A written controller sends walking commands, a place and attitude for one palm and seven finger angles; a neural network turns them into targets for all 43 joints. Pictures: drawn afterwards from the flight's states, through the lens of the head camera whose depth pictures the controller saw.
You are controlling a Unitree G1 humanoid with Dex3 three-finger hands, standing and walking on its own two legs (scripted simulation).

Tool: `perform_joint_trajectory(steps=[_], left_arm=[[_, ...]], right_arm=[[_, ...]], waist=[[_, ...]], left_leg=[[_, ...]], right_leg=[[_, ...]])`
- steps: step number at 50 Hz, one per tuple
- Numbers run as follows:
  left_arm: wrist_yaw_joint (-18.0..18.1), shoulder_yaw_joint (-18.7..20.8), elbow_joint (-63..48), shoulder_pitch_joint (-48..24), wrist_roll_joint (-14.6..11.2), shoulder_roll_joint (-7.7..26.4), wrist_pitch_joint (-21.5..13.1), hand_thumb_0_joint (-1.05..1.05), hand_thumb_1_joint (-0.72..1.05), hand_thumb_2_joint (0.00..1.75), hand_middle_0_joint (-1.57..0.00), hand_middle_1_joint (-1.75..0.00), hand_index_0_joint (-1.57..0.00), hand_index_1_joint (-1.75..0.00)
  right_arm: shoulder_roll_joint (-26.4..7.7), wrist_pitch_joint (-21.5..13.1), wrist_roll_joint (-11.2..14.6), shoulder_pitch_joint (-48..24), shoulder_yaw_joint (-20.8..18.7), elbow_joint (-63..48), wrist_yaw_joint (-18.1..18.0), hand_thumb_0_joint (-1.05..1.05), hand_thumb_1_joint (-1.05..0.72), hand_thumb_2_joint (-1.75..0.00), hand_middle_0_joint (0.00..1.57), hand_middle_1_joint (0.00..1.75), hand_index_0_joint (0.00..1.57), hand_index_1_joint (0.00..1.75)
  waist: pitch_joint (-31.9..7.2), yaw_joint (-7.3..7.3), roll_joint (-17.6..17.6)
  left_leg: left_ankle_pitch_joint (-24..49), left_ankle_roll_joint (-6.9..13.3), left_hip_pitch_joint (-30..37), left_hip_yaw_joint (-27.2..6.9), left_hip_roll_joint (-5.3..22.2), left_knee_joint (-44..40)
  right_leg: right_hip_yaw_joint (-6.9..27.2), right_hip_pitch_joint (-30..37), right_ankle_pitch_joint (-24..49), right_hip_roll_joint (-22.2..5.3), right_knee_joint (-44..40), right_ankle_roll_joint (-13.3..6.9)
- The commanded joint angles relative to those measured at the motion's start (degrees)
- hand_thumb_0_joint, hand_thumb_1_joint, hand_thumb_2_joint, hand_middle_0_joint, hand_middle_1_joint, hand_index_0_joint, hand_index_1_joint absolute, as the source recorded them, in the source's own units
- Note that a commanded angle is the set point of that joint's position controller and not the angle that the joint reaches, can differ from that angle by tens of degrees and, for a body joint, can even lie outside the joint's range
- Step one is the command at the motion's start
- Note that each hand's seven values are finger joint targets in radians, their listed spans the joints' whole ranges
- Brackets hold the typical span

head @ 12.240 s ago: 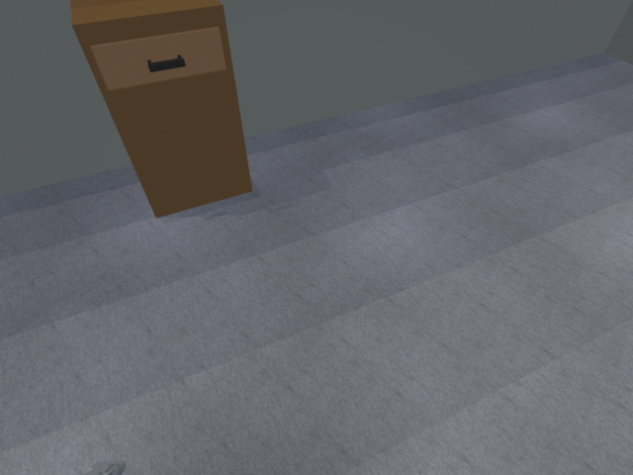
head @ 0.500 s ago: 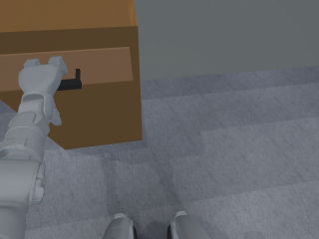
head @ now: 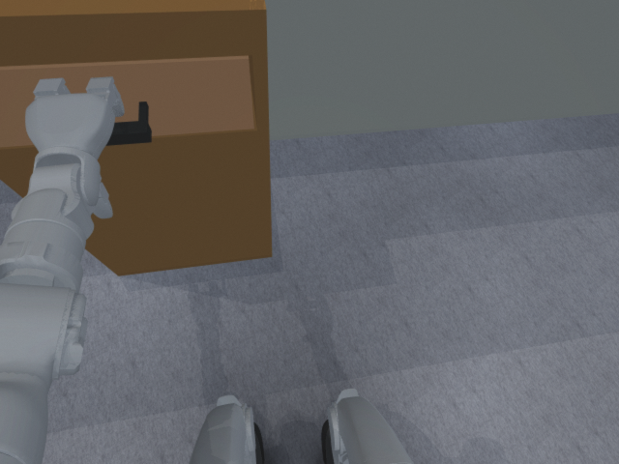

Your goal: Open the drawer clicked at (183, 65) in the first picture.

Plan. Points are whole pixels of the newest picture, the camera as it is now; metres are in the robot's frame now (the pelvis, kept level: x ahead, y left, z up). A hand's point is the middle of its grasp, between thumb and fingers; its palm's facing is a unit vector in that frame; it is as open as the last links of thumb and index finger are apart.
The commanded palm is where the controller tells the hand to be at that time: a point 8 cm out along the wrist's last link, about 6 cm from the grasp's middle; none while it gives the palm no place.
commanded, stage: lower the fingers behind the handle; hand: left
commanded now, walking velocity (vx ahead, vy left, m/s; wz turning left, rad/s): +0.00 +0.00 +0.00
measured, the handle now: (106, 123) +0.58 +0.24 +0.01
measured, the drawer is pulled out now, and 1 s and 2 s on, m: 0.00 0.00 0.00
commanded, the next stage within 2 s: lift the fingers back up to retry in 0.40 s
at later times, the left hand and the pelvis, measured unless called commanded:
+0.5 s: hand (93, 150) +0.53 +0.24 +0.01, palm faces -0.05 +0.00 -1.00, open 13.9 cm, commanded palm +0.52 +0.22 +0.04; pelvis -0.02 +0.00 -0.02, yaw +0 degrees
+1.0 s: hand (72, 133) +0.53 +0.26 +0.05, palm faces -0.07 -0.05 -1.00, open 13.9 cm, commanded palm +0.52 +0.23 +0.11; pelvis +0.02 +0.00 +0.03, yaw +0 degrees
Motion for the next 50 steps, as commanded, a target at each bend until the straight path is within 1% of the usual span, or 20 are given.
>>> perform_joint_trajectory(steps=[1,4,7,11,14,22,26,27,28,29,32,34,37,39,40,42,44,47,49,50], left_arm=[[-1.85,2.21,-2.07,-16.73,-0.77,12.40,0.83,0.00,-0.50,0.30,-0.30,-1.20,-0.30,-1.20],[-2.47,2.84,-3.07,-17.87,-0.53,14.08,0.92,0.00,-0.50,0.30,-0.30,-1.20,-0.30,-1.20],[-3.13,1.70,-3.04,-18.01,-0.50,12.81,1.15,0.00,-0.50,0.30,-0.30,-1.20,-0.30,-1.20],[-4.10,2.39,-3.51,-18.86,-1.19,14.43,1.05,0.00,-0.50,0.30,-0.30,-1.20,-0.30,-1.20],[-4.44,1.00,-4.27,-21.16,-1.19,12.96,0.63,0.00,-0.50,0.30,-0.30,-1.20,-0.30,-1.20],[-4.62,1.59,-3.58,-20.67,-1.58,13.85,0.19,0.00,-0.50,0.30,-0.30,-1.20,-0.30,-1.20],[-4.57,1.83,-6.37,-21.39,-1.47,13.99,-0.10,0.00,-0.50,0.30,-0.30,-1.20,-0.30,-1.20],[-4.45,2.50,-7.05,-22.22,-1.53,15.21,0.02,0.00,-0.50,0.30,-0.30,-1.20,-0.30,-1.20],[-4.41,3.33,-8.00,-23.13,-1.79,16.22,0.03,0.00,-0.50,0.30,-0.30,-1.20,-0.30,-1.20],[-4.38,4.05,-9.15,-23.25,-1.88,17.60,-0.03,0.00,-0.50,0.30,-0.30,-1.20,-0.30,-1.20],[-4.19,4.11,-11.33,-22.63,-2.23,17.00,-0.11,0.00,-0.50,0.30,-0.30,-1.20,-0.30,-1.20],[-3.63,5.11,-13.74,-23.93,-2.43,18.06,-0.76,0.00,-0.50,0.30,-0.30,-1.20,-0.30,-1.20],[-2.53,5.05,-15.56,-23.58,-2.51,16.96,-1.27,0.00,-0.50,0.30,-0.30,-1.20,-0.30,-1.20],[-1.80,5.44,-15.54,-24.15,-2.61,17.32,-1.64,0.00,-0.50,0.30,-0.30,-1.20,-0.30,-1.20],[-1.39,6.51,-16.32,-24.11,-2.48,18.73,-1.84,0.00,-0.50,0.30,-0.30,-1.20,-0.30,-1.20],[-0.72,5.42,-16.34,-23.62,-2.38,16.97,-1.77,0.00,-0.50,0.30,-0.30,-1.20,-0.30,-1.20],[-0.40,6.22,-16.80,-22.56,-2.40,17.43,-1.85,0.00,-0.50,0.30,-0.30,-1.20,-0.30,-1.20],[-0.57,4.28,-16.12,-21.36,-2.59,14.49,-0.85,0.00,-0.50,0.30,-0.30,-1.20,-0.30,-1.20],[-1.07,4.34,-17.86,-20.48,-3.05,13.64,-0.93,0.00,-0.50,0.30,-0.30,-1.20,-0.30,-1.20],[-1.50,3.79,-17.19,-18.75,-3.31,12.40,-0.67,0.00,-0.50,0.30,-0.30,-1.20,-0.30,-1.20]], right_arm=[[-10.74,-0.88,0.19,10.70,-3.11,-2.06,-1.11,0.00,-0.90,-0.90,0.20,0.30,0.20,0.30],[-10.89,-1.05,0.38,11.08,-2.90,-2.53,-1.24,0.00,-0.90,-0.90,0.20,0.30,0.20,0.30],[-10.70,-1.24,0.59,11.29,-2.82,-2.69,-1.31,0.00,-0.90,-0.90,0.20,0.30,0.20,0.30],[-10.86,-1.63,0.87,11.41,-2.60,-2.83,-1.65,0.00,-0.90,-0.90,0.20,0.30,0.20,0.30],[-10.78,-2.03,0.94,11.80,-2.59,-2.60,-1.76,0.00,-0.90,-0.90,0.20,0.30,0.20,0.30],[-10.73,-2.75,1.02,12.10,-2.37,-2.34,-1.87,0.00,-0.90,-0.90,0.20,0.30,0.20,0.30],[-10.73,-2.74,0.97,12.25,-2.61,-2.41,-1.80,0.00,-0.90,-0.90,0.20,0.30,0.20,0.30],[-10.74,-2.71,1.00,12.41,-2.66,-2.32,-1.81,0.00,-0.90,-0.90,0.20,0.30,0.20,0.30],[-10.74,-2.69,0.98,12.67,-2.71,-2.20,-1.89,0.00,-0.90,-0.90,0.20,0.30,0.20,0.30],[-10.77,-2.61,1.07,12.91,-2.59,-2.31,-1.91,0.00,-0.90,-0.90,0.20,0.30,0.20,0.30],[-10.43,-2.49,1.14,12.96,-2.91,-2.19,-1.92,0.00,-0.90,-0.90,0.20,0.30,0.20,0.30],[-10.41,-2.50,1.04,13.16,-3.05,-1.75,-1.95,0.00,-0.90,-0.90,0.20,0.30,0.20,0.30],[-10.23,-2.50,0.83,12.92,-3.44,-1.22,-1.86,0.00,-0.90,-0.90,0.20,0.30,0.20,0.30],[-10.19,-2.46,0.79,13.10,-3.50,-0.57,-1.92,0.00,-0.90,-0.90,0.20,0.30,0.20,0.30],[-10.31,-2.38,0.74,13.09,-3.47,-0.28,-1.91,0.00,-0.90,-0.90,0.20,0.30,0.20,0.30],[-10.11,-2.34,0.64,12.97,-3.70,-0.17,-1.88,0.00,-0.90,-0.90,0.20,0.30,0.20,0.30],[-10.22,-2.05,0.50,13.19,-4.01,0.23,-1.78,0.00,-0.90,-0.90,0.20,0.30,0.20,0.30],[-10.06,-1.55,0.51,13.12,-4.20,0.69,-1.47,0.00,-0.90,-0.90,0.20,0.30,0.20,0.30],[-9.94,-1.19,0.38,13.42,-4.63,0.80,-1.31,0.00,-0.90,-0.90,0.20,0.30,0.20,0.30],[-9.85,-0.90,0.40,13.44,-4.83,0.89,-1.18,0.00,-0.90,-0.90,0.20,0.30,0.20,0.30]], waist=[[-20.42,-2.52,0.42],[-22.22,-2.27,1.38],[-22.14,-2.49,1.18],[-22.36,-2.71,0.87],[-21.99,-3.44,2.74],[-21.55,-3.37,1.47],[-23.83,-2.78,3.25],[-24.58,-2.68,3.36],[-25.09,-2.82,2.87],[-26.48,-2.07,4.03],[-27.75,-1.66,4.44],[-29.44,-1.36,5.90],[-29.00,-1.17,6.25],[-27.70,-1.56,5.83],[-27.82,-0.90,6.05],[-27.44,-1.17,6.37],[-28.89,-0.57,6.55],[-26.02,-0.56,7.03],[-28.52,0.03,7.83],[-28.22,0.07,7.13]], left_leg=[[11.85,1.19,18.40,-2.47,-2.02,-5.51],[11.55,1.19,18.40,-2.79,-2.07,-5.15],[11.04,1.15,18.39,-3.15,-1.94,-5.07],[8.80,1.33,17.53,-3.23,-1.92,-4.99],[8.52,1.08,18.81,-4.03,-1.67,-5.27],[7.18,1.43,16.56,-3.58,-1.81,-4.70],[8.30,1.17,18.84,-3.76,-1.72,-5.05],[8.63,1.23,19.46,-3.70,-1.77,-5.23],[9.50,1.27,20.33,-3.77,-1.64,-5.58],[10.63,1.22,21.05,-3.67,-1.82,-5.93],[13.09,1.06,24.89,-3.80,-1.82,-7.30],[15.45,0.96,27.51,-3.97,-1.73,-7.92],[17.37,0.77,31.00,-3.98,-1.65,-9.47],[18.65,0.85,31.57,-3.74,-1.64,-10.17],[18.93,0.77,31.76,-3.68,-1.76,-10.75],[20.80,0.77,33.41,-3.41,-1.90,-11.66],[23.85,0.54,36.16,-3.27,-1.86,-12.34],[26.26,0.20,38.73,-3.08,-1.71,-14.31],[31.28,0.04,42.47,-2.85,-1.56,-14.72],[32.90,0.01,43.35,-2.70,-1.59,-14.95]], right_leg=[[-0.31,4.98,9.25,2.37,-7.58,-1.60],[-0.26,4.76,8.84,2.43,-6.88,-1.65],[-0.48,4.10,8.21,2.52,-6.72,-1.66],[-0.31,3.74,6.61,2.40,-6.78,-1.50],[-0.73,1.39,5.98,2.32,-6.32,-1.58],[-0.36,2.08,5.35,2.37,-6.63,-1.53],[-0.41,2.29,5.81,2.38,-6.67,-1.58],[-0.31,3.22,6.12,2.45,-7.05,-1.58],[-0.36,4.15,6.76,2.48,-7.29,-1.51],[-0.19,5.69,7.63,2.53,-7.62,-1.51],[-0.29,7.76,9.13,2.72,-9.40,-1.49],[-0.20,8.76,10.61,2.78,-10.03,-1.51],[-0.31,9.93,11.59,2.98,-11.99,-1.54],[-0.18,11.20,12.90,3.04,-13.06,-1.50],[-0.17,12.40,13.22,3.03,-13.41,-1.59],[-0.14,13.65,14.81,3.14,-14.56,-1.63],[-0.19,15.35,16.94,3.21,-15.24,-1.63],[-0.66,16.42,18.22,3.45,-17.02,-1.86],[-0.54,18.52,21.76,3.51,-17.69,-1.87],[-0.56,19.33,23.12,3.58,-18.27,-1.86]])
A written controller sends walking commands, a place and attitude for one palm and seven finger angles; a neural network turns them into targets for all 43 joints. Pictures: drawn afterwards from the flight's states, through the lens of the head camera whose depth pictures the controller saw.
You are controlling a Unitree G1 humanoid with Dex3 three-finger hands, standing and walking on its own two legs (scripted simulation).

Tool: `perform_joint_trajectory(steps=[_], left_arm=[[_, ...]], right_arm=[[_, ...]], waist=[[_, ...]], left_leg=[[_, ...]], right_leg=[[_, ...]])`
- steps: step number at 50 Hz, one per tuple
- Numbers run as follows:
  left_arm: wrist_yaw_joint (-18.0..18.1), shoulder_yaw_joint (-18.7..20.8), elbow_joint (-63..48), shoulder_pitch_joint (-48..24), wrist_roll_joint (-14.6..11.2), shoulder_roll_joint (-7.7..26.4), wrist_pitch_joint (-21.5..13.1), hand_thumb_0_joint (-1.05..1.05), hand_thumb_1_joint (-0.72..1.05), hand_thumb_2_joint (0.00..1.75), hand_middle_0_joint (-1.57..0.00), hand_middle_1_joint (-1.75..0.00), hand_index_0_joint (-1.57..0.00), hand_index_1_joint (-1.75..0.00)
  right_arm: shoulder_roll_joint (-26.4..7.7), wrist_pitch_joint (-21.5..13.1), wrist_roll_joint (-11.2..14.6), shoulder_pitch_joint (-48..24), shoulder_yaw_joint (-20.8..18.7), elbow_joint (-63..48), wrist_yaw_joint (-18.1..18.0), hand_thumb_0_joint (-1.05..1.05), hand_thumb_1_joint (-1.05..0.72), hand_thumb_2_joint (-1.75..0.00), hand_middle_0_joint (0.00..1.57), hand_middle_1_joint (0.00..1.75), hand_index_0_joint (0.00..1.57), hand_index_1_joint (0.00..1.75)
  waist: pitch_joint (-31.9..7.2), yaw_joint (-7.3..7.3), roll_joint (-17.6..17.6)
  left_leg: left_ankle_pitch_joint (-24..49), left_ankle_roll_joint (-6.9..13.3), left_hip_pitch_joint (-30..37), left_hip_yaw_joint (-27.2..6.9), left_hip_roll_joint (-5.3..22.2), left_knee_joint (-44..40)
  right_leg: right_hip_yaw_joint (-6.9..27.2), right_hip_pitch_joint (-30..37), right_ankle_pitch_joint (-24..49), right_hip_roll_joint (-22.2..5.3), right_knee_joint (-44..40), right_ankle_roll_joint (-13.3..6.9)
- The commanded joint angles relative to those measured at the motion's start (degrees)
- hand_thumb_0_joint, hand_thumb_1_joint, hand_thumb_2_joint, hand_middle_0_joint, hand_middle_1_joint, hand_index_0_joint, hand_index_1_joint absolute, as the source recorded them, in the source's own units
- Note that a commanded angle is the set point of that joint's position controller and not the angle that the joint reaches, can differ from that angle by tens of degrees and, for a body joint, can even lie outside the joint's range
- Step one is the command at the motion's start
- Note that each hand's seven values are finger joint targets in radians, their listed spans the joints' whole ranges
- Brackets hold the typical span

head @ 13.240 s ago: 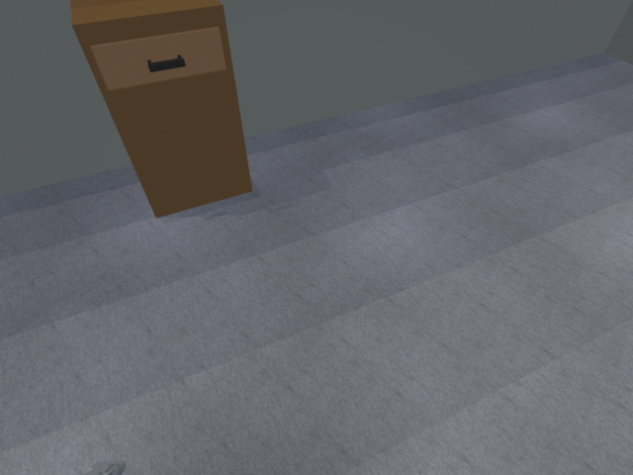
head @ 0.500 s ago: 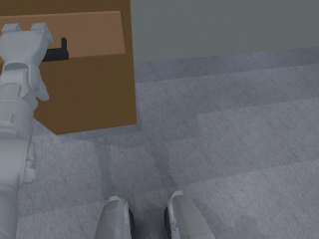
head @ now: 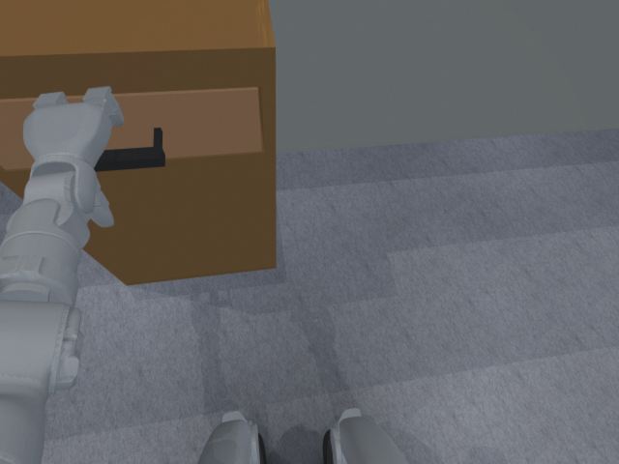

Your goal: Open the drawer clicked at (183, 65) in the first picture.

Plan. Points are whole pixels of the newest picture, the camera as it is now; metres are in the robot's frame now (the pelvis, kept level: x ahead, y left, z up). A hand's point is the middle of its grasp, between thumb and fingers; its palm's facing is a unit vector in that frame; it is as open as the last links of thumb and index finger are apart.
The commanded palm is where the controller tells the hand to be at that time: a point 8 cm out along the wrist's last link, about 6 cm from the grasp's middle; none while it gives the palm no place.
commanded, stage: lift the fingers back up to retry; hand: left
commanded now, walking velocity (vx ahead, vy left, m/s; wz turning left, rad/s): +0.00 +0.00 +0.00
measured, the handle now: (122, 148) +0.56 +0.23 -0.03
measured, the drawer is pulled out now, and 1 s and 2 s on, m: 0.00 0.00 0.00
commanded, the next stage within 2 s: re-aim the fingers above the handle in 0.28 s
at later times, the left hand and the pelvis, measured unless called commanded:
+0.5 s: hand (89, 159) +0.51 +0.25 +0.03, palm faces -0.07 -0.06 -1.00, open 13.9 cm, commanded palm +0.50 +0.24 +0.09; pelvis +0.03 +0.00 +0.02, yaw +0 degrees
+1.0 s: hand (91, 156) +0.51 +0.25 +0.03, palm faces -0.08 -0.04 -1.00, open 13.9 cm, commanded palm +0.50 +0.23 +0.08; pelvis +0.02 +0.00 +0.02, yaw +0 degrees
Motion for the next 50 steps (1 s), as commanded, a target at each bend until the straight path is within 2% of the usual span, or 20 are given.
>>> perform_joint_trajectory(steps=[1,5,11,13,17,21,25,26,29,31,33,34,35,39,40,42,46,48,49,50], left_arm=[[1.59,1.68,-11.93,-21.93,-0.71,11.79,0.25,0.00,-0.50,0.30,-0.30,-1.20,-0.30,-1.20],[0.59,1.69,-14.75,-21.47,-1.17,11.32,-0.97,0.00,-0.50,0.30,-0.30,-1.20,-0.30,-1.20],[1.48,1.99,-12.04,-13.73,-0.69,8.87,-2.49,0.00,-0.50,0.30,-0.30,-1.20,-0.30,-1.20],[2.30,2.54,-13.03,-14.49,-0.62,9.06,-2.72,0.00,-0.50,0.30,-0.30,-1.20,-0.30,-1.20],[4.10,3.64,-13.43,-17.08,0.25,11.14,-2.50,0.00,-0.50,0.30,-0.30,-1.20,-0.30,-1.20],[5.03,4.65,-15.91,-18.80,0.58,11.91,-2.41,0.00,-0.50,0.30,-0.30,-1.20,-0.30,-1.20],[4.35,1.77,-12.17,-17.91,0.13,8.75,-0.77,0.00,-0.50,0.30,-0.30,-1.20,-0.30,-1.20],[4.27,2.57,-11.88,-18.60,0.39,10.11,-0.60,0.00,-0.50,0.30,-0.30,-1.20,-0.30,-1.20],[3.35,3.23,-13.31,-20.41,0.41,11.91,-1.25,0.00,-0.50,0.30,-0.30,-1.20,-0.30,-1.20],[2.74,1.71,-12.31,-18.25,0.14,9.29,-1.40,0.00,-0.50,0.30,-0.30,-1.20,-0.30,-1.20],[2.29,1.97,-10.13,-18.24,-0.20,9.81,-1.49,0.00,-0.50,0.30,-0.30,-1.20,-0.30,-1.20],[2.46,3.25,-10.85,-18.99,0.21,11.97,-1.93,0.00,-0.50,0.30,-0.30,-1.20,-0.30,-1.20],[2.35,2.45,-10.24,-17.60,0.08,10.91,-1.78,0.00,-0.50,0.30,-0.30,-1.20,-0.30,-1.20],[3.12,4.24,-11.28,-18.77,0.68,13.53,-2.58,0.00,-0.50,0.30,-0.30,-1.20,-0.30,-1.20],[3.17,3.83,-9.67,-17.70,0.61,13.01,-2.12,0.00,-0.50,0.30,-0.30,-1.20,-0.30,-1.20],[3.49,4.20,-9.45,-19.23,0.78,14.20,-1.81,0.00,-0.50,0.30,-0.30,-1.20,-0.30,-1.20],[3.52,4.93,-12.87,-20.06,0.78,14.67,-2.43,0.00,-0.50,0.30,-0.30,-1.20,-0.30,-1.20],[3.18,2.51,-11.48,-19.63,0.10,10.70,-2.12,0.00,-0.50,0.30,-0.30,-1.20,-0.30,-1.20],[3.25,4.15,-10.26,-18.31,0.12,12.88,-1.97,0.00,-0.50,0.30,-0.30,-1.20,-0.30,-1.20],[3.04,2.91,-9.13,-18.40,-0.06,12.00,-1.44,0.00,-0.50,0.30,-0.30,-1.20,-0.30,-1.20]], right_arm=[[-10.13,0.52,-0.07,10.98,-4.13,-1.12,-0.42,0.00,-0.90,-0.90,0.20,0.30,0.20,0.30],[-10.06,1.21,-0.01,10.44,-4.46,-1.32,-0.39,0.00,-0.90,-0.90,0.20,0.30,0.20,0.30],[-9.95,2.28,-0.35,9.35,-4.85,-1.79,0.37,0.00,-0.90,-0.90,0.20,0.30,0.20,0.30],[-9.96,2.47,-0.50,9.13,-5.01,-1.98,0.51,0.00,-0.90,-0.90,0.20,0.30,0.20,0.30],[-10.10,2.62,-0.56,8.52,-5.21,-2.08,0.59,0.00,-0.90,-0.90,0.20,0.30,0.20,0.30],[-10.04,2.49,-0.86,8.51,-5.47,-1.85,0.60,0.00,-0.90,-0.90,0.20,0.30,0.20,0.30],[-9.85,2.61,-0.58,8.16,-5.24,-1.72,0.62,0.00,-0.90,-0.90,0.20,0.30,0.20,0.30],[-10.00,2.67,-0.41,8.21,-5.18,-1.71,0.50,0.00,-0.90,-0.90,0.20,0.30,0.20,0.30],[-10.01,2.51,-0.39,8.49,-5.02,-1.88,0.13,0.00,-0.90,-0.90,0.20,0.30,0.20,0.30],[-9.64,2.51,-0.37,8.19,-5.00,-2.14,0.21,0.00,-0.90,-0.90,0.20,0.30,0.20,0.30],[-9.82,2.52,-0.32,8.30,-4.82,-1.87,-0.03,0.00,-0.90,-0.90,0.20,0.30,0.20,0.30],[-10.04,2.46,-0.19,8.38,-4.72,-2.05,-0.10,0.00,-0.90,-0.90,0.20,0.30,0.20,0.30],[-9.91,2.44,-0.29,8.19,-4.72,-2.18,-0.05,0.00,-0.90,-0.90,0.20,0.30,0.20,0.30],[-10.08,2.35,-0.31,8.24,-4.65,-2.41,-0.18,0.00,-0.90,-0.90,0.20,0.30,0.20,0.30],[-10.10,2.35,-0.34,8.13,-4.59,-2.17,-0.14,0.00,-0.90,-0.90,0.20,0.30,0.20,0.30],[-10.33,2.21,-0.31,8.41,-4.54,-2.06,-0.27,0.00,-0.90,-0.90,0.20,0.30,0.20,0.30],[-10.25,1.96,-0.39,8.82,-4.87,-2.00,-0.20,0.00,-0.90,-0.90,0.20,0.30,0.20,0.30],[-9.96,1.81,-0.46,9.09,-5.09,-1.49,-0.03,0.00,-0.90,-0.90,0.20,0.30,0.20,0.30],[-10.37,1.93,-0.25,9.17,-4.95,-1.53,-0.09,0.00,-0.90,-0.90,0.20,0.30,0.20,0.30],[-10.38,1.99,-0.22,8.93,-4.72,-1.48,-0.10,0.00,-0.90,-0.90,0.20,0.30,0.20,0.30]], waist=[[-28.44,-0.28,6.87],[-27.23,0.38,6.85],[-22.83,1.42,3.05],[-23.68,1.69,2.42],[-24.80,1.17,2.93],[-29.24,1.23,4.42],[-25.61,0.40,3.86],[-25.97,0.26,2.27],[-28.00,0.42,3.48],[-26.69,0.58,4.06],[-23.69,-0.12,1.02],[-24.73,0.37,1.86],[-24.45,0.88,3.20],[-26.63,1.00,3.31],[-24.30,1.09,3.86],[-24.38,0.63,2.38],[-28.88,1.16,4.97],[-27.06,0.06,4.17],[-26.54,0.65,2.30],[-24.53,0.33,2.33]], left_leg=[[31.21,0.14,34.04,-2.26,-1.55,-6.63],[33.29,0.22,35.82,-1.72,-1.64,-8.52],[35.79,0.26,33.61,-1.06,-1.73,-9.20],[36.90,0.28,33.81,-1.11,-1.75,-9.21],[33.95,0.31,32.85,-0.79,-2.18,-8.72],[38.61,-0.01,36.85,-1.53,-1.76,-7.77],[35.39,0.15,34.81,-1.12,-2.18,-8.22],[33.76,0.34,34.09,-0.95,-2.22,-8.36],[34.41,0.41,34.59,-1.00,-2.35,-8.32],[34.31,0.31,34.61,-0.81,-2.38,-8.47],[31.48,0.63,31.79,-0.76,-2.46,-8.61],[30.99,0.62,31.37,-0.72,-2.51,-8.78],[30.20,0.54,31.16,-0.39,-2.75,-8.70],[29.56,0.64,30.27,-0.40,-2.81,-8.33],[28.86,0.50,29.75,-0.38,-2.73,-8.38],[27.57,0.70,28.36,-0.27,-2.76,-8.22],[30.91,0.39,32.25,-0.68,-2.43,-7.95],[31.60,0.41,32.83,-0.86,-2.22,-7.93],[29.91,0.58,31.33,-0.69,-2.35,-8.10],[27.49,0.56,29.89,-0.67,-2.54,-8.61]], right_leg=[[-0.39,9.77,20.34,3.05,-8.26,-1.84],[-0.05,12.98,22.77,2.97,-9.86,-1.93],[0.02,14.39,25.47,2.85,-10.00,-1.90],[0.07,15.11,26.36,2.74,-9.57,-2.04],[0.49,15.20,25.81,2.58,-9.09,-1.88],[0.40,14.40,26.82,2.64,-8.34,-1.69],[0.37,14.16,25.85,2.70,-9.16,-1.73],[0.56,14.65,25.61,2.65,-9.38,-1.55],[0.99,15.80,26.85,2.51,-9.13,-1.56],[0.78,15.23,26.24,2.64,-9.45,-1.65],[0.86,15.58,25.36,2.56,-9.73,-1.64],[1.03,15.63,25.33,2.49,-9.42,-1.54],[1.07,15.68,24.76,2.54,-9.39,-1.75],[1.28,15.87,24.51,2.46,-8.78,-1.64],[0.96,14.79,23.47,2.53,-8.77,-1.85],[1.19,15.25,23.21,2.51,-8.78,-1.65],[1.02,15.11,24.36,2.65,-8.32,-1.71],[0.71,13.91,23.98,2.73,-8.88,-1.71],[0.94,14.64,23.53,2.78,-9.07,-1.48],[0.88,14.45,22.01,2.79,-9.37,-1.62]])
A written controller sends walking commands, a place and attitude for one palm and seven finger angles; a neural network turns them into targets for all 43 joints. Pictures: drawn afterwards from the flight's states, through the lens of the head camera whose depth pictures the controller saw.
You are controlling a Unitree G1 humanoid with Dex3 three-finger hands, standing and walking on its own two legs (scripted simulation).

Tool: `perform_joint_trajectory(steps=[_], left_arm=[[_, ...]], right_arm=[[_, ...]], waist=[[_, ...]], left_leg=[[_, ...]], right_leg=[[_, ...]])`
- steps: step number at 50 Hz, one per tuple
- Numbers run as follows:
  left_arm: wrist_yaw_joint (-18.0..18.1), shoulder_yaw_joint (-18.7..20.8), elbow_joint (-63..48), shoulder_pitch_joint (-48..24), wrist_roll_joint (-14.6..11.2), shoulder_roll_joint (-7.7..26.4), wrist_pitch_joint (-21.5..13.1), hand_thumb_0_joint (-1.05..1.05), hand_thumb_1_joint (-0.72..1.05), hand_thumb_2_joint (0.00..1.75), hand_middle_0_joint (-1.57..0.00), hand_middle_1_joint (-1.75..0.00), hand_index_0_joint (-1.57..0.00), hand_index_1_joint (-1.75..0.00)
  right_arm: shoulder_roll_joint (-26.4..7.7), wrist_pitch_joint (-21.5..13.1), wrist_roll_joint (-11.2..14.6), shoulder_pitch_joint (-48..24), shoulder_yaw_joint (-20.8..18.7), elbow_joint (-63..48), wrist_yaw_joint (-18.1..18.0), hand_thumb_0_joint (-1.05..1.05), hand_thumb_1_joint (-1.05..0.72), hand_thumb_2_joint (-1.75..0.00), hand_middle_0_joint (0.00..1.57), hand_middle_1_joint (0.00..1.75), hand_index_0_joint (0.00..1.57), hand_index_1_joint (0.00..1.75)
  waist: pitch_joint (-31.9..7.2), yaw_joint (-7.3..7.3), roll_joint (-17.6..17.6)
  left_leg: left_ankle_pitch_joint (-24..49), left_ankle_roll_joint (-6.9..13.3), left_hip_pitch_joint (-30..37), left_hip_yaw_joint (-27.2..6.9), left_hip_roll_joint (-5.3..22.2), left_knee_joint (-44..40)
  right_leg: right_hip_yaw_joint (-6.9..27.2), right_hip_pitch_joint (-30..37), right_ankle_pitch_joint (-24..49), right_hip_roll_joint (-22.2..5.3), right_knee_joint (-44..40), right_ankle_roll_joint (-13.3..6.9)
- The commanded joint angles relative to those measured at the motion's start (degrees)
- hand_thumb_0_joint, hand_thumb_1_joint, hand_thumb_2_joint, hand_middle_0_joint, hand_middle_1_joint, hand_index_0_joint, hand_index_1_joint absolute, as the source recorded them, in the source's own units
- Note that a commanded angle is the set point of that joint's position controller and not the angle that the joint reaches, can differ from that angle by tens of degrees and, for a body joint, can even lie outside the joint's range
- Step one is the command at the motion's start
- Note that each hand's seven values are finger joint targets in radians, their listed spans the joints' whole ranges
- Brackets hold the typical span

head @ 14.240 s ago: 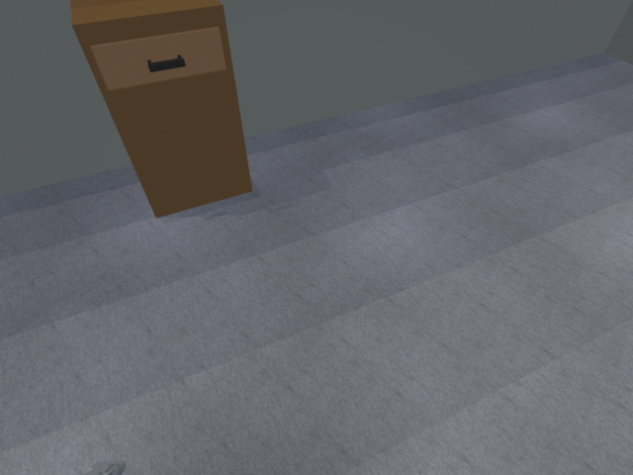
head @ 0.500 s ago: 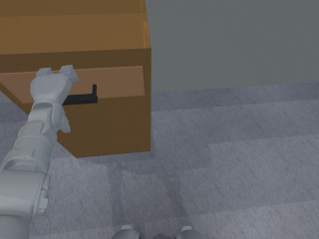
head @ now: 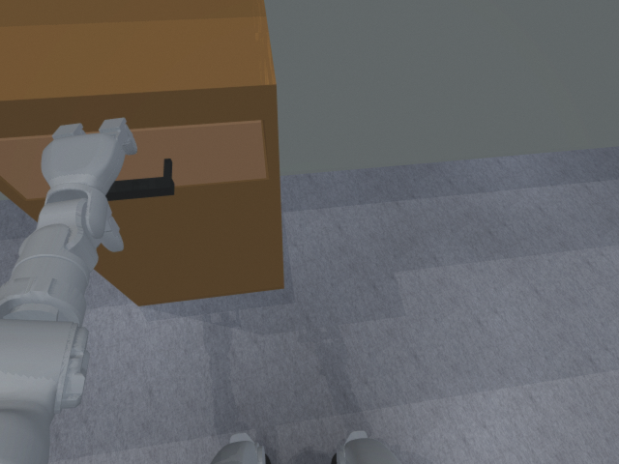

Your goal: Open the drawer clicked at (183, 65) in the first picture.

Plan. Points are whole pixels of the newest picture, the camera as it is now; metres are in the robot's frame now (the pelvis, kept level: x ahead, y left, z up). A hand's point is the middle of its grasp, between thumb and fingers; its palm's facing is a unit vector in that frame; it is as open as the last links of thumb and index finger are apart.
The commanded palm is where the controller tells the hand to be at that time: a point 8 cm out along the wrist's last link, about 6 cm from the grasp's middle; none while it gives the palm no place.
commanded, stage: re-aim the fingers above the handle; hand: left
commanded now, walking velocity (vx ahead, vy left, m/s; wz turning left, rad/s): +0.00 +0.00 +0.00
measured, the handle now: (135, 178) +0.54 +0.24 -0.04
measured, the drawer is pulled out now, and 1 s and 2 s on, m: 0.00 0.00 0.00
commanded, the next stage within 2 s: lower the fingers behind the handle in 1.40 s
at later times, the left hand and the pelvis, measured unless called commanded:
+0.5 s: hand (107, 190) +0.48 +0.25 +0.01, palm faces -0.08 -0.05 -1.00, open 13.9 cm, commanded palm +0.48 +0.24 +0.07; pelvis -0.01 +0.00 +0.00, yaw +0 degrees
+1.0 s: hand (106, 186) +0.49 +0.25 +0.01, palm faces -0.09 -0.05 -0.99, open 13.8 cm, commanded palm +0.48 +0.24 +0.07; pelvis +0.00 +0.01 +0.00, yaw -1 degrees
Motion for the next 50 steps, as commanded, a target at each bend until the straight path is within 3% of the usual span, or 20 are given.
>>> perform_joint_trajectory(steps=[1,4,5,9,10,12,14,17,19,20,21,25,34,39,41,44,45,48,49,50], left_arm=[[2.40,2.11,-9.76,-25.07,-0.26,14.56,0.28,0.00,-0.50,0.30,-0.30,-1.20,-0.30,-1.20],[2.37,4.23,-11.62,-25.32,0.15,17.85,-0.46,0.00,-0.50,0.30,-0.30,-1.20,-0.30,-1.20],[2.37,3.03,-12.18,-24.55,0.06,15.61,-0.57,0.00,-0.50,0.30,-0.30,-1.20,-0.30,-1.20],[2.88,2.72,-11.02,-24.07,0.05,14.57,-0.36,0.00,-0.50,0.30,-0.30,-1.20,-0.30,-1.20],[2.84,1.40,-9.63,-22.73,-0.09,12.64,0.25,0.00,-0.50,0.30,-0.30,-1.20,-0.30,-1.20],[2.94,1.76,-9.31,-23.90,-0.17,13.44,0.74,0.00,-0.50,0.30,-0.30,-1.20,-0.30,-1.20],[2.81,2.98,-10.35,-25.54,0.08,15.78,0.54,0.00,-0.50,0.30,-0.30,-1.20,-0.30,-1.20],[2.54,0.04,-9.56,-25.12,0.03,11.55,0.73,0.00,-0.50,0.30,-0.30,-1.20,-0.30,-1.20],[2.61,1.50,-10.66,-26.95,0.19,13.83,0.00,0.00,-0.50,0.30,-0.30,-1.20,-0.30,-1.20],[2.59,1.08,-9.55,-25.76,-0.13,12.95,0.25,0.00,-0.50,0.30,-0.30,-1.20,-0.30,-1.20],[2.80,2.10,-10.04,-27.12,0.12,14.63,0.01,0.00,-0.50,0.30,-0.30,-1.20,-0.30,-1.20],[2.82,3.59,-8.28,-25.10,0.29,17.05,0.46,0.00,-0.50,0.30,-0.30,-1.20,-0.30,-1.20],[1.59,1.02,-11.43,-28.41,-0.18,13.70,-0.75,0.00,-0.50,0.30,-0.30,-1.20,-0.30,-1.20],[2.41,2.77,-11.15,-26.87,-0.01,15.06,-0.75,0.00,-0.50,0.30,-0.30,-1.20,-0.30,-1.20],[2.96,2.92,-9.76,-26.59,0.42,15.68,0.28,0.00,-0.50,0.30,-0.30,-1.20,-0.30,-1.20],[3.26,4.69,-11.30,-25.15,0.40,17.24,0.96,0.00,-0.50,0.30,-0.30,-1.20,-0.30,-1.20],[3.05,4.07,-11.02,-23.71,0.05,16.05,1.32,0.00,-0.50,0.30,-0.30,-1.20,-0.30,-1.20],[2.09,3.51,-9.39,-22.07,-0.45,15.23,1.72,0.00,-0.50,0.30,-0.30,-1.20,-0.30,-1.20],[2.04,3.63,-10.49,-23.47,0.03,16.18,1.37,0.00,-0.50,0.30,-0.30,-1.20,-0.30,-1.20],[1.79,2.85,-10.47,-22.93,-0.21,15.14,1.28,0.00,-0.50,0.30,-0.30,-1.20,-0.30,-1.20]], right_arm=[[-9.91,-0.70,0.20,9.17,-3.04,-2.03,-0.81,0.00,-0.90,-0.90,0.20,0.30,0.20,0.30],[-9.96,-0.73,0.09,9.08,-2.90,-2.20,-1.01,0.00,-0.90,-0.90,0.20,0.30,0.20,0.30],[-9.67,-0.83,-0.11,8.98,-3.01,-2.15,-0.94,0.00,-0.90,-0.90,0.20,0.30,0.20,0.30],[-9.68,-0.87,0.01,8.86,-3.03,-2.12,-0.75,0.00,-0.90,-0.90,0.20,0.30,0.20,0.30],[-9.57,-0.93,-0.01,8.71,-3.11,-2.10,-0.61,0.00,-0.90,-0.90,0.20,0.30,0.20,0.30],[-9.80,-1.00,0.08,9.08,-3.08,-2.02,-0.59,0.00,-0.90,-0.90,0.20,0.30,0.20,0.30],[-9.93,-0.94,0.15,8.90,-2.89,-2.21,-0.77,0.00,-0.90,-0.90,0.20,0.30,0.20,0.30],[-9.51,-1.17,0.20,8.72,-3.01,-2.48,-0.79,0.00,-0.90,-0.90,0.20,0.30,0.20,0.30],[-9.67,-1.34,0.24,8.93,-2.97,-2.35,-0.96,0.00,-0.90,-0.90,0.20,0.30,0.20,0.30],[-9.67,-1.35,0.12,8.78,-2.94,-2.33,-0.92,0.00,-0.90,-0.90,0.20,0.30,0.20,0.30],[-9.82,-1.45,0.12,8.80,-2.89,-2.32,-1.01,0.00,-0.90,-0.90,0.20,0.30,0.20,0.30],[-9.99,-1.33,0.03,8.53,-2.40,-2.50,-1.06,0.00,-0.90,-0.90,0.20,0.30,0.20,0.30],[-9.68,-1.75,0.02,9.81,-3.13,-2.16,-1.19,0.00,-0.90,-0.90,0.20,0.30,0.20,0.30],[-9.81,-1.55,-0.27,9.85,-3.00,-1.54,-0.98,0.00,-0.90,-0.90,0.20,0.30,0.20,0.30],[-9.94,-1.29,-0.29,9.57,-2.71,-1.44,-0.78,0.00,-0.90,-0.90,0.20,0.30,0.20,0.30],[-10.06,-1.06,-0.41,9.52,-2.84,-1.85,-0.48,0.00,-0.90,-0.90,0.20,0.30,0.20,0.30],[-9.97,-1.00,-0.53,9.44,-2.89,-1.91,-0.34,0.00,-0.90,-0.90,0.20,0.30,0.20,0.30],[-9.98,-0.66,-0.22,9.15,-2.72,-2.06,-0.38,0.00,-0.90,-0.90,0.20,0.30,0.20,0.30],[-10.13,-0.64,0.03,9.32,-2.80,-2.16,-0.60,0.00,-0.90,-0.90,0.20,0.30,0.20,0.30],[-10.05,-0.69,-0.06,9.01,-2.89,-2.20,-0.63,0.00,-0.90,-0.90,0.20,0.30,0.20,0.30]], waist=[[-23.88,-1.47,1.80],[-27.35,-0.34,4.13],[-26.47,-0.15,5.31],[-25.00,-0.70,3.42],[-23.33,-0.49,4.10],[-23.45,-0.91,2.23],[-25.27,-0.79,3.07],[-22.93,-1.54,2.44],[-24.48,-1.39,3.71],[-23.49,-1.42,3.23],[-23.96,-1.63,2.67],[-24.04,-0.42,3.29],[-26.59,-2.17,4.82],[-27.21,-1.26,5.22],[-25.05,-1.08,5.04],[-28.71,0.27,5.90],[-28.32,0.41,5.42],[-25.47,0.05,2.47],[-26.28,-0.40,1.82],[-25.15,-0.15,3.47]], left_leg=[[26.65,1.14,22.03,-1.70,-2.26,-3.43],[27.83,1.03,23.23,-1.76,-2.49,-3.24],[29.00,0.84,24.01,-1.75,-2.38,-3.26],[28.80,0.82,23.70,-2.06,-2.09,-3.27],[27.98,0.70,23.60,-1.91,-2.23,-3.52],[26.77,0.93,23.09,-1.96,-2.19,-3.64],[26.78,0.97,23.16,-1.92,-2.32,-3.64],[25.52,0.91,23.37,-2.11,-2.26,-3.83],[26.18,0.86,24.56,-2.49,-2.14,-3.70],[25.53,0.93,24.18,-2.42,-2.22,-3.66],[24.77,1.03,23.42,-2.38,-2.13,-3.53],[25.02,1.04,21.12,-1.92,-2.57,-3.08],[28.11,0.81,25.60,-2.73,-1.86,-2.16],[30.51,0.59,25.78,-2.99,-1.80,-2.06],[29.57,0.53,24.16,-2.85,-1.79,-2.44],[32.84,0.44,25.77,-2.57,-1.80,-2.22],[33.61,0.46,25.96,-2.34,-1.77,-2.26],[31.30,0.78,23.36,-1.92,-1.95,-3.02],[30.80,0.82,23.55,-2.17,-1.86,-3.11],[29.80,0.78,23.70,-1.88,-2.00,-3.29]], right_leg=[[-0.23,7.89,21.97,2.69,-5.28,-1.27],[0.18,9.11,22.97,2.61,-4.69,-1.40],[-0.22,8.63,23.29,2.69,-4.54,-1.66],[-0.58,7.19,22.16,2.82,-4.63,-1.48],[-0.70,6.65,21.21,2.87,-4.96,-1.67],[-0.64,7.12,20.77,2.86,-5.22,-1.53],[-0.25,7.72,21.28,2.67,-5.03,-1.41],[-0.68,6.35,19.50,2.77,-5.45,-1.51],[-0.54,5.68,19.29,2.72,-5.19,-1.51],[-0.69,5.49,18.71,2.78,-5.31,-1.60],[-0.53,5.46,18.43,2.67,-5.24,-1.39],[-0.33,6.94,19.97,2.60,-4.33,-1.56],[-0.60,4.24,20.18,2.90,-4.47,-1.34],[-0.87,4.40,21.24,2.96,-3.86,-1.53],[-1.10,4.24,20.67,3.01,-3.79,-1.65],[-0.92,6.58,23.46,2.96,-3.34,-1.64],[-1.02,7.44,24.42,3.05,-3.50,-1.68],[-0.76,9.00,24.55,2.92,-4.39,-1.56],[-0.65,8.78,24.32,2.86,-4.29,-1.35],[-0.55,8.31,23.38,2.85,-4.73,-1.48]])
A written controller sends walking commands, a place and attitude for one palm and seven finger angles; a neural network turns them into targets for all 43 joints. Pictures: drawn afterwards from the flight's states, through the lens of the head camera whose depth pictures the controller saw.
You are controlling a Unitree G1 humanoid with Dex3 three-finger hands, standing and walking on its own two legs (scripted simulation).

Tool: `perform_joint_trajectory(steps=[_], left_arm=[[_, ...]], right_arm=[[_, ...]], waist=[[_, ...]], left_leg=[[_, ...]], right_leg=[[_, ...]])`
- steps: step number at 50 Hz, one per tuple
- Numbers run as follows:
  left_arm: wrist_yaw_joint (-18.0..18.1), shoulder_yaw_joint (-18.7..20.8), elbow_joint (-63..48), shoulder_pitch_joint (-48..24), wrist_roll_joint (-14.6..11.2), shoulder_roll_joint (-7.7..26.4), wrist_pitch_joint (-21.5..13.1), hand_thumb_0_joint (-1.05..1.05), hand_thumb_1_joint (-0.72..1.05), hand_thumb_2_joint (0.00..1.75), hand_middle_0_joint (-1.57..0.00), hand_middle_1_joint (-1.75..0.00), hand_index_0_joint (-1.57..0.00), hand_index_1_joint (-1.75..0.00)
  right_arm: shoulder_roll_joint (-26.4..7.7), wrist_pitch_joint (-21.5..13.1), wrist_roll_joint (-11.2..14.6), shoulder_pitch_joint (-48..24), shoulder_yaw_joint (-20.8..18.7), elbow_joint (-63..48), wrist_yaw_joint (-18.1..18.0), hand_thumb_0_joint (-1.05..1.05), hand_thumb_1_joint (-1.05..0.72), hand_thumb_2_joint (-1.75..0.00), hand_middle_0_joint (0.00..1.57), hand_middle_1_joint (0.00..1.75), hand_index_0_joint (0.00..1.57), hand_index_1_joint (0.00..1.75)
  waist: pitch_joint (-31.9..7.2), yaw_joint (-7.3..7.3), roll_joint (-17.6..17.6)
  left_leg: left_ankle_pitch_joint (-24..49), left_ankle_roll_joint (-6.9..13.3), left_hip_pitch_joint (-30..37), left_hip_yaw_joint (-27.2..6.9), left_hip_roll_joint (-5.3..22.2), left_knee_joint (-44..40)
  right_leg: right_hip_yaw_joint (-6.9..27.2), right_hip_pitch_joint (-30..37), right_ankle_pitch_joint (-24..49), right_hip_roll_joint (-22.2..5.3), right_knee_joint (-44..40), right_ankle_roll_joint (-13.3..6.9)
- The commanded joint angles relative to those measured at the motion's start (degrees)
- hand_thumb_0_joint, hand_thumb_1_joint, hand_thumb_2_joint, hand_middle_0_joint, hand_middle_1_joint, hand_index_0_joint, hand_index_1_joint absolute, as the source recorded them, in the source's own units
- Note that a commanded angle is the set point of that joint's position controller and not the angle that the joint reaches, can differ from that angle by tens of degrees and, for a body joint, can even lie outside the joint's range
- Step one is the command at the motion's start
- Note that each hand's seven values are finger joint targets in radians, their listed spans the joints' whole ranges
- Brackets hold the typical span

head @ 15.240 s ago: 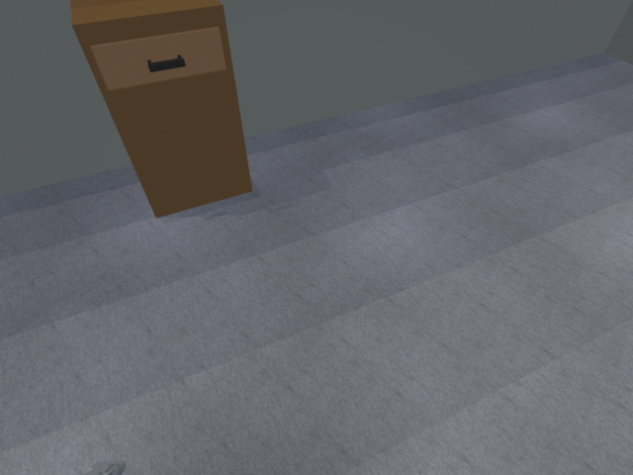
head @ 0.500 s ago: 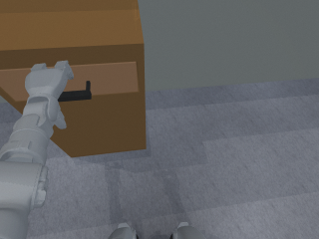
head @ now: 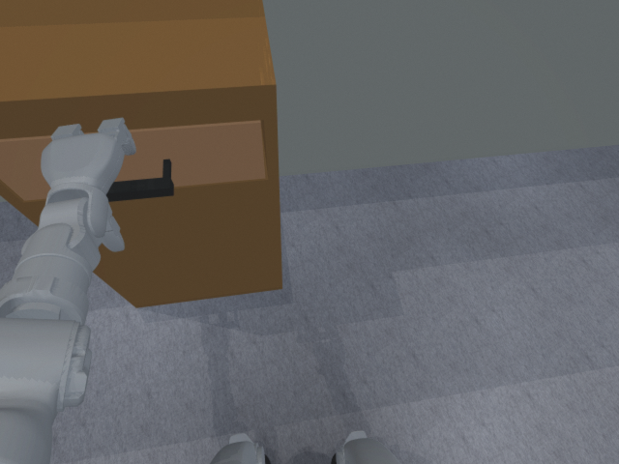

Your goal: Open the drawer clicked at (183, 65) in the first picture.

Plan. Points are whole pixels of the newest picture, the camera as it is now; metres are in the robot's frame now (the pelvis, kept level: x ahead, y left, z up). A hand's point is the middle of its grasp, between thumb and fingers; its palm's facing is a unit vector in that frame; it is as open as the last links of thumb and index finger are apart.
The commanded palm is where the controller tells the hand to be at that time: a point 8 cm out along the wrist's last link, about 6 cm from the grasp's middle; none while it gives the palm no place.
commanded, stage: re-aim the fingers above the handle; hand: left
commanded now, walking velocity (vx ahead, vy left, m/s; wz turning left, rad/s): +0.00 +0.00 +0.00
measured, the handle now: (134, 179) +0.54 +0.24 -0.04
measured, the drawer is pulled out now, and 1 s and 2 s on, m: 0.00 0.00 0.00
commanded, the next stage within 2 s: lower the fingers behind the handle in 0.40 s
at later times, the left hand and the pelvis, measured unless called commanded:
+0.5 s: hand (109, 188) +0.49 +0.24 +0.01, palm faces -0.08 -0.04 -1.00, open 13.9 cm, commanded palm +0.48 +0.23 +0.07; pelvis +0.00 +0.00 +0.00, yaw +1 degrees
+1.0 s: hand (117, 206) +0.48 +0.24 -0.01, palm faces -0.08 -0.03 -1.00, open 13.9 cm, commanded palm +0.47 +0.23 +0.03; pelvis -0.01 -0.01 -0.01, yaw +1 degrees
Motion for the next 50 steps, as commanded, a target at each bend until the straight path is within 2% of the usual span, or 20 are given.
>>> perform_joint_trajectory(steps=[1,3,4,9,10,12,13,17,19,20,22,24,27,31,32,36,39,42,46,50], left_arm=[[1.84,2.27,-10.96,-23.30,-0.03,15.77,-0.30,0.00,-0.50,0.30,-0.30,-1.20,-0.30,-1.20],[1.60,2.59,-11.38,-24.21,-0.35,16.25,-1.10,0.00,-0.50,0.30,-0.30,-1.20,-0.30,-1.20],[1.76,1.89,-13.02,-26.22,-0.18,15.78,-1.94,0.00,-0.50,0.30,-0.30,-1.20,-0.30,-1.20],[2.45,0.41,-13.62,-25.84,-0.18,12.27,-2.80,0.00,-0.50,0.30,-0.30,-1.20,-0.30,-1.20],[2.62,0.83,-12.49,-24.08,-0.38,12.10,-2.27,0.00,-0.50,0.30,-0.30,-1.20,-0.30,-1.20],[2.98,-0.09,-9.78,-23.94,-0.49,11.10,-1.05,0.00,-0.50,0.30,-0.30,-1.20,-0.30,-1.20],[3.03,1.40,-9.72,-24.85,-0.29,13.33,-0.73,0.00,-0.50,0.30,-0.30,-1.20,-0.30,-1.20],[3.27,2.13,-12.19,-25.85,0.44,14.98,-0.14,0.00,-0.50,0.30,-0.30,-1.20,-0.30,-1.20],[3.07,2.04,-12.23,-25.06,0.26,14.53,-0.18,0.00,-0.50,0.30,-0.30,-1.20,-0.30,-1.20],[2.91,0.29,-11.22,-24.56,-0.01,12.03,0.28,0.00,-0.50,0.30,-0.30,-1.20,-0.30,-1.20],[2.92,0.79,-10.01,-25.29,0.18,13.40,0.82,0.00,-0.50,0.30,-0.30,-1.20,-0.30,-1.20],[2.95,0.76,-11.76,-27.56,0.45,13.70,0.41,0.00,-0.50,0.30,-0.30,-1.20,-0.30,-1.20],[2.64,-0.38,-8.81,-24.12,0.20,11.07,0.75,0.00,-0.50,0.30,-0.30,-1.20,-0.30,-1.20],[2.45,2.21,-7.90,-22.95,0.45,14.91,0.22,0.00,-0.50,0.30,-0.30,-1.20,-0.30,-1.20],[2.46,0.47,-8.04,-23.33,0.41,12.84,0.10,0.00,-0.50,0.30,-0.30,-1.20,-0.30,-1.20],[3.50,2.40,-9.23,-23.42,0.91,14.88,-1.10,0.00,-0.50,0.30,-0.30,-1.20,-0.30,-1.20],[4.65,3.42,-11.59,-23.73,1.15,15.44,-1.87,0.00,-0.50,0.30,-0.30,-1.20,-0.30,-1.20],[5.74,2.55,-10.86,-22.86,0.91,13.67,-1.17,0.00,-0.50,0.30,-0.30,-1.20,-0.30,-1.20],[6.33,3.83,-9.55,-23.19,1.38,16.43,0.15,0.00,-0.50,0.30,-0.30,-1.20,-0.30,-1.20],[5.57,1.86,-8.34,-23.43,0.84,14.20,0.31,0.00,-0.50,0.30,-0.30,-1.20,-0.30,-1.20]], right_arm=[[-10.38,-0.44,0.28,9.36,-3.51,-2.24,-1.05,0.00,-0.90,-0.90,0.20,0.30,0.20,0.30],[-10.43,-0.63,0.18,9.27,-3.47,-2.05,-1.31,0.00,-0.90,-0.90,0.20,0.30,0.20,0.30],[-10.30,-0.80,0.24,9.49,-3.66,-2.18,-1.43,0.00,-0.90,-0.90,0.20,0.30,0.20,0.30],[-9.77,-1.18,-0.05,9.89,-4.14,-1.76,-1.02,0.00,-0.90,-0.90,0.20,0.30,0.20,0.30],[-9.79,-1.13,-0.20,9.88,-4.18,-1.56,-0.83,0.00,-0.90,-0.90,0.20,0.30,0.20,0.30],[-9.94,-0.92,-0.09,9.68,-4.00,-1.74,-0.66,0.00,-0.90,-0.90,0.20,0.30,0.20,0.30],[-10.22,-0.84,-0.10,9.47,-3.82,-1.46,-0.76,0.00,-0.90,-0.90,0.20,0.30,0.20,0.30],[-10.14,-0.72,-0.16,9.20,-3.71,-2.21,-0.83,0.00,-0.90,-0.90,0.20,0.30,0.20,0.30],[-9.99,-0.69,0.01,9.04,-3.67,-2.48,-0.84,0.00,-0.90,-0.90,0.20,0.30,0.20,0.30],[-9.83,-0.71,-0.06,9.03,-3.70,-2.42,-0.77,0.00,-0.90,-0.90,0.20,0.30,0.20,0.30],[-10.12,-0.65,0.10,8.97,-3.54,-2.28,-0.88,0.00,-0.90,-0.90,0.20,0.30,0.20,0.30],[-10.07,-0.93,0.22,9.22,-3.66,-2.42,-1.07,0.00,-0.90,-0.90,0.20,0.30,0.20,0.30],[-9.79,-1.04,0.03,9.28,-3.71,-2.18,-0.98,0.00,-0.90,-0.90,0.20,0.30,0.20,0.30],[-10.13,-0.91,-0.01,9.24,-3.33,-2.13,-1.17,0.00,-0.90,-0.90,0.20,0.30,0.20,0.30],[-9.85,-1.03,-0.07,9.23,-3.33,-2.32,-1.11,0.00,-0.90,-0.90,0.20,0.30,0.20,0.30],[-9.94,-1.30,-0.19,9.08,-3.40,-2.29,-1.15,0.00,-0.90,-0.90,0.20,0.30,0.20,0.30],[-9.81,-1.63,-0.46,9.24,-3.76,-2.12,-1.10,0.00,-0.90,-0.90,0.20,0.30,0.20,0.30],[-9.76,-1.76,-0.63,8.77,-3.80,-1.64,-0.74,0.00,-0.90,-0.90,0.20,0.30,0.20,0.30],[-10.14,-1.66,-0.46,8.62,-3.53,-1.37,-0.89,0.00,-0.90,-0.90,0.20,0.30,0.20,0.30],[-9.98,-2.05,-0.40,8.57,-3.46,-1.08,-1.03,0.00,-0.90,-0.90,0.20,0.30,0.20,0.30]], waist=[[-24.33,-0.32,2.61],[-23.54,-0.61,2.57],[-25.56,-1.25,3.26],[-26.30,-1.14,5.96],[-25.68,-0.52,5.74],[-22.99,-1.30,2.91],[-23.43,-1.03,3.33],[-26.77,-0.11,4.85],[-26.99,-0.08,5.26],[-25.18,-0.67,4.76],[-23.37,-0.97,3.22],[-25.64,-1.17,4.18],[-23.73,-0.99,3.62],[-24.65,-0.47,1.57],[-23.64,-0.82,2.01],[-24.54,-0.53,2.44],[-28.62,-0.10,2.89],[-26.75,-0.24,3.67],[-27.35,-0.46,2.06],[-26.19,-1.34,2.69]], left_leg=[[28.88,0.40,23.57,-2.42,-1.99,-3.89],[28.24,0.50,23.45,-2.54,-1.98,-3.89],[28.19,0.55,24.66,-2.70,-1.97,-3.64],[32.74,-0.09,28.38,-3.66,-1.61,-2.81],[33.27,-0.22,28.36,-3.60,-1.58,-2.67],[29.62,0.07,25.46,-3.30,-1.87,-3.11],[29.94,0.05,25.41,-3.35,-1.73,-3.27],[31.21,0.03,26.22,-3.00,-2.03,-3.09],[32.20,-0.06,26.86,-3.16,-1.92,-3.07],[31.74,-0.03,26.70,-3.22,-1.88,-3.22],[28.75,0.15,24.70,-2.96,-2.00,-3.64],[29.20,0.25,25.64,-3.02,-1.97,-3.60],[29.02,0.17,25.34,-2.91,-1.99,-3.40],[27.83,0.59,21.37,-2.24,-2.30,-2.69],[26.90,0.58,20.47,-2.17,-2.42,-2.67],[27.00,0.55,19.61,-2.32,-2.25,-1.49],[28.08,0.56,20.23,-2.36,-2.23,-0.21],[26.88,0.42,19.20,-2.16,-2.19,0.13],[25.28,0.71,16.87,-1.99,-2.41,0.83],[23.84,0.80,16.83,-1.99,-2.44,1.49]], right_leg=[[-1.20,8.14,22.15,2.77,-4.84,-1.90],[-1.06,7.73,21.50,2.66,-4.91,-2.04],[-0.87,7.12,21.33,2.70,-4.85,-1.78],[-1.66,3.91,21.10,2.94,-4.08,-2.09],[-1.87,3.91,21.11,3.01,-3.92,-2.27],[-1.87,4.29,19.84,3.00,-4.58,-2.09],[-1.81,4.68,20.29,2.82,-4.33,-2.18],[-1.56,6.84,22.23,2.81,-3.81,-2.24],[-1.51,6.40,22.28,2.85,-3.93,-2.11],[-1.78,5.83,21.76,2.98,-4.18,-2.20],[-1.66,6.08,20.45,2.89,-4.59,-2.08],[-1.38,6.00,20.89,2.76,-4.50,-1.95],[-1.65,5.34,20.30,2.85,-4.59,-2.14],[-0.80,7.45,22.43,2.59,-3.72,-1.92],[-0.93,7.23,22.04,2.56,-3.62,-1.95],[-0.80,5.79,21.82,2.54,-2.34,-1.96],[-0.52,6.26,23.04,2.49,-1.13,-1.83],[-0.82,5.08,21.86,2.57,-0.93,-1.92],[-0.38,5.43,22.22,2.40,-0.44,-1.65],[-0.41,3.80,20.75,2.45,-0.54,-1.67]])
